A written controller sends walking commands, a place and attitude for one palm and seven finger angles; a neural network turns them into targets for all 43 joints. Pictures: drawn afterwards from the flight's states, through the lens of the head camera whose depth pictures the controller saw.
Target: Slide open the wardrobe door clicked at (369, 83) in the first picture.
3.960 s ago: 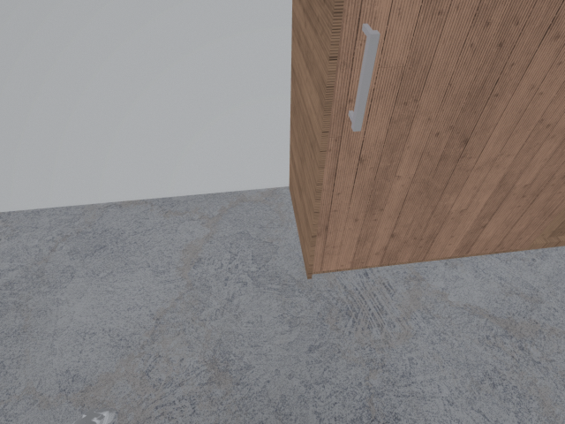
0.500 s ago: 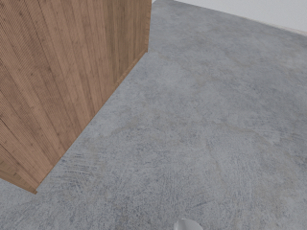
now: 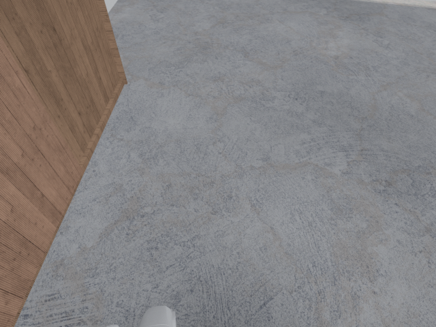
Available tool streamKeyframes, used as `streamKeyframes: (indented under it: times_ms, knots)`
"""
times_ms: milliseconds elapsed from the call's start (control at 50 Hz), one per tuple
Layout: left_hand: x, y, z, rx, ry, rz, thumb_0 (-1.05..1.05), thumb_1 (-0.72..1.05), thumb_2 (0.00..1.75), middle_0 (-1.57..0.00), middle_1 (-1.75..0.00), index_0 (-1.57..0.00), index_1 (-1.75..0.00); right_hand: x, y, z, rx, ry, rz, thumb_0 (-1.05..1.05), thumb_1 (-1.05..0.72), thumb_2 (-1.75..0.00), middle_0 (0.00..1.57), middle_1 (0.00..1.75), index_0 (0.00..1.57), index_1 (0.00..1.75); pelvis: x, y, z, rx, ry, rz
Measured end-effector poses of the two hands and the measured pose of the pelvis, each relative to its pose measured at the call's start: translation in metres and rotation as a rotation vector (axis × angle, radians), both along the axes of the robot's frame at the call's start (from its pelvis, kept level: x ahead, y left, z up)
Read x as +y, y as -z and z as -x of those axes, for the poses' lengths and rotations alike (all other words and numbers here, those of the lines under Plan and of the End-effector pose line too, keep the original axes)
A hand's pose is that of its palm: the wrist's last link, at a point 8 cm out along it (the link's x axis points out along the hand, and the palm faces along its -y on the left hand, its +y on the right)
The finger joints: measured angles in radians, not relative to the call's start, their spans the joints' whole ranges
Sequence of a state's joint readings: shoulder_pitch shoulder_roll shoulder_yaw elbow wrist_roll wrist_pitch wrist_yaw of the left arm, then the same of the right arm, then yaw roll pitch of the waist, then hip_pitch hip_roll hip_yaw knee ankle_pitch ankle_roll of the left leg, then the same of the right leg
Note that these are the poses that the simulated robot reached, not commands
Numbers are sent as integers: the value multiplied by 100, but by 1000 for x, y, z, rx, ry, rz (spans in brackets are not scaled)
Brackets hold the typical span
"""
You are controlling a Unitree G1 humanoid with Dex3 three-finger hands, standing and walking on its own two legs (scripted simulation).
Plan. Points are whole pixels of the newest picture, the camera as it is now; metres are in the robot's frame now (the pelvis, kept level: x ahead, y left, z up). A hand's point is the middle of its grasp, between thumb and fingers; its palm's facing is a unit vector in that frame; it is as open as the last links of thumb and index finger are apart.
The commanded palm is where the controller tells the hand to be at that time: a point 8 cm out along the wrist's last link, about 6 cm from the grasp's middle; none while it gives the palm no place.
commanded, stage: walk to a spot facing it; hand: left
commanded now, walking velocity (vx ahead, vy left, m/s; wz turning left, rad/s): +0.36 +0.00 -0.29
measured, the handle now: out of the picture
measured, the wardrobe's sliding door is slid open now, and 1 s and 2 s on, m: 0.00 0.00 0.00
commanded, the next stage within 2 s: turn to face it in 0.56 s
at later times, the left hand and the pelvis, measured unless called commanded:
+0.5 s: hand (110, 280) +0.24 +0.25 -0.17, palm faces -0.14 -0.98 -0.17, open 7.4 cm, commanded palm none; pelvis +0.18 +0.06 +0.01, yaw -14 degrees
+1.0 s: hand (179, 206) +0.43 +0.11 -0.15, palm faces -0.32 -0.93 -0.16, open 7.4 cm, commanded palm none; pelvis +0.24 +0.01 +0.00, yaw -16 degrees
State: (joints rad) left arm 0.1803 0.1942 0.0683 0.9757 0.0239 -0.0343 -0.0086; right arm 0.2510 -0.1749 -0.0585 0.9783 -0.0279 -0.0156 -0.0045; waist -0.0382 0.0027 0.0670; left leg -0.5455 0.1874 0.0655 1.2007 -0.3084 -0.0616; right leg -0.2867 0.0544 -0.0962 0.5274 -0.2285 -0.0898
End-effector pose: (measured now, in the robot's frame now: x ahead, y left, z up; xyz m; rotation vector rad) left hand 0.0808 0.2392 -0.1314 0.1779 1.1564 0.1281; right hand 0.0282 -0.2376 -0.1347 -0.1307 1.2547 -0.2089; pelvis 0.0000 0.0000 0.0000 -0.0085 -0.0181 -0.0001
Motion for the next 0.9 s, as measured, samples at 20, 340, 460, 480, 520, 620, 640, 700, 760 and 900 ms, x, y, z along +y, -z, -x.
streamKeyframes:
  times_ms: [20, 340, 460, 480, 520, 620, 640, 700, 760, 900]
  knots:
    - [3, -2, 0, 16, -3, -4, 0, 92, 90, -20, -30, -20, -30, 0, -4, -24, -52, -10, 2, 1, -91, -89, 20, 30, 20, 30, 2, -2, -7, 3, 7, 1]
    - [60, 22, -43, 261, -38, 40, 1, 91, 90, -20, -30, -20, -30, 55, -33, -225, -294, -81, 60, 0, -91, -89, 20, 30, 20, 30, 58, 4, -136, 2, 146, 11]
    - [68, 9, -132, 215, 77, 31, 1, 91, 90, -20, -30, -20, -30, 62, -29, -178, -137, 101, 59, 0, -92, -89, 21, 30, 20, 30, 65, -10, -169, 9, 224, 18]
    - [66, 8, -149, 199, 97, 28, 1, 91, 90, -20, -30, -20, -30, 58, -29, -169, -109, 135, 68, -1, -93, -89, 21, 30, 20, 30, 65, -11, -174, 11, 237, 17]
    - [61, 5, -182, 168, 137, 21, 1, 91, 90, -19, -30, -20, -30, 54, -27, -149, -49, 186, 75, -1, -94, -89, 21, 30, 20, 30, 64, -12, -182, 15, 262, 15]
    - [30, -2, -263, 86, 259, 4, 1, 91, 90, -19, -30, -20, -30, 48, -16, -103, 88, 308, 51, -1, -93, -89, 21, 30, 20, 30, 53, -9, -201, 20, 324, 4]
    - [21, -3, -279, 69, 288, -1, 1, 91, 90, -19, -30, -20, -30, 47, -12, -96, 109, 334, 41, 0, -93, -89, 21, 30, 20, 30, 49, -7, -204, 20, 339, 1]
    - [-11, -5, -323, 11, 380, -22, 1, 91, 90, -19, -30, -20, -30, 44, 1, -76, 157, 407, 6, 0, -92, -89, 20, 30, 20, 30, 35, 1, -215, 21, 379, -11]
    - [-42, -5, -356, -76, 442, -38, 1, 91, 90, -19, -30, -20, -30, 41, 19, -65, 202, 445, -35, 0, -91, -89, 20, 30, 20, 30, 20, 13, -222, 23, 387, -14]
    - [-79, -16, -366, -117, 438, 7, 0, 91, 90, -20, -30, -20, -30, 45, 19, -98, 187, 421, -87, 1, -91, -89, 20, 30, 19, 30, 10, 2, -238, 1, 338, -8]
